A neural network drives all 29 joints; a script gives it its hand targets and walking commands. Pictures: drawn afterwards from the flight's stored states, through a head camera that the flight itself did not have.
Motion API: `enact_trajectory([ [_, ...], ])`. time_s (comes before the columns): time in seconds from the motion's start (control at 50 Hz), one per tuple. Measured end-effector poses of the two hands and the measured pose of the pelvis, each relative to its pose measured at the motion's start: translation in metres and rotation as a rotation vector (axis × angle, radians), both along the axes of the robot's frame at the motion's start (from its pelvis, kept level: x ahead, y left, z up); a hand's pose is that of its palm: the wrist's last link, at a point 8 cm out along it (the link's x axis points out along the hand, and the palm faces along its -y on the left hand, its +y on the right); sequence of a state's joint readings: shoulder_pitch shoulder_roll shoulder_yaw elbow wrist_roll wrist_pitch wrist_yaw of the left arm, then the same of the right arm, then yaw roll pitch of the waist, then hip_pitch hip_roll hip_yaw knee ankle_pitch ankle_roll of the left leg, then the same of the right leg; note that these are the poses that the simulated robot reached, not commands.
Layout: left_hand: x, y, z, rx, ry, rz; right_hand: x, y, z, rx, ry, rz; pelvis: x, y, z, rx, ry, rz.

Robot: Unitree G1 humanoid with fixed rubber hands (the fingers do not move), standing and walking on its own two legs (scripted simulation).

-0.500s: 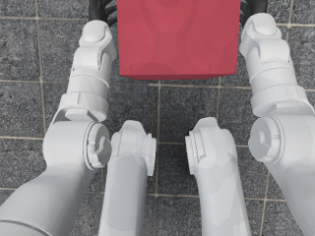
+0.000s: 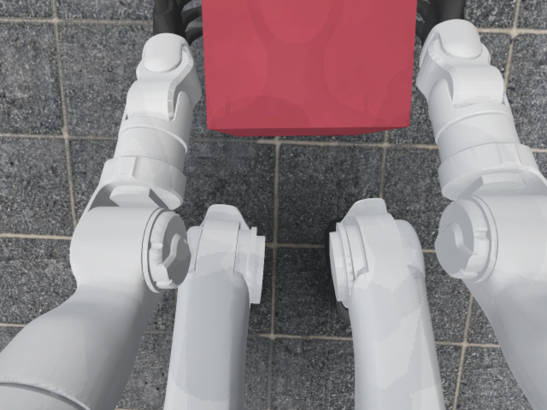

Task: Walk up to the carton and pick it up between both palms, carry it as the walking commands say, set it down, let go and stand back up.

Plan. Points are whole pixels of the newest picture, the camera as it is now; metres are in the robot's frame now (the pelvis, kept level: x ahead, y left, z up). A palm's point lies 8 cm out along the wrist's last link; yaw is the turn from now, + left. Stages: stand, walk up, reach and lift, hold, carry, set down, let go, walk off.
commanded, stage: set down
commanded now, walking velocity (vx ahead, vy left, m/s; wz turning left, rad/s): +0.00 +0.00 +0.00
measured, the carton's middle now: (300, 41) +0.53 -0.03 -0.24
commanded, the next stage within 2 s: none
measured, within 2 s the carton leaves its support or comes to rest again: neither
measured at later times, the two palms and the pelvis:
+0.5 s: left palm (172, 40) +0.52 +0.13 -0.17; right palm (438, 27) +0.52 -0.18 -0.17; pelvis -0.01 +0.00 -0.01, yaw +0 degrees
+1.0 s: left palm (169, 38) +0.52 +0.13 -0.17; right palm (437, 31) +0.51 -0.19 -0.17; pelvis -0.01 +0.00 -0.01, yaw +0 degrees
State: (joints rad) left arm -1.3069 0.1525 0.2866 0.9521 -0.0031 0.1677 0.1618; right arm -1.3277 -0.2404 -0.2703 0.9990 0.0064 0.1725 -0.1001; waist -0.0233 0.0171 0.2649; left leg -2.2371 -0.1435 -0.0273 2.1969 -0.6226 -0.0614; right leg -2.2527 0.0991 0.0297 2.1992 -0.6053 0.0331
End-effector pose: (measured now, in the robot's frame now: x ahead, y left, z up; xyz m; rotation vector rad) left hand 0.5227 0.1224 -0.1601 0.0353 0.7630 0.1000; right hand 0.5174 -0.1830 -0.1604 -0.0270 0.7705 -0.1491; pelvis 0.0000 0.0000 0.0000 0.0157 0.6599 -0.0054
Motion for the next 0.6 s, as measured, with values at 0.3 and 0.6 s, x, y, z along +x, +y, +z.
enact_trajectory([
  [0.3,-0.0011,0.0026,-0.0049,-0.001,-0.001,-0.010,-0.0008,0.0005,-0.0037,0.010,-0.002,0.018,-0.0037,0.0010,-0.0061,-0.002,-0.030,0.000],
  [0.6,-0.0005,0.0045,-0.0062,-0.008,-0.006,-0.031,-0.0016,-0.0003,-0.0052,0.020,-0.010,0.032,-0.0081,0.0017,-0.0100,-0.003,-0.057,-0.001],
])
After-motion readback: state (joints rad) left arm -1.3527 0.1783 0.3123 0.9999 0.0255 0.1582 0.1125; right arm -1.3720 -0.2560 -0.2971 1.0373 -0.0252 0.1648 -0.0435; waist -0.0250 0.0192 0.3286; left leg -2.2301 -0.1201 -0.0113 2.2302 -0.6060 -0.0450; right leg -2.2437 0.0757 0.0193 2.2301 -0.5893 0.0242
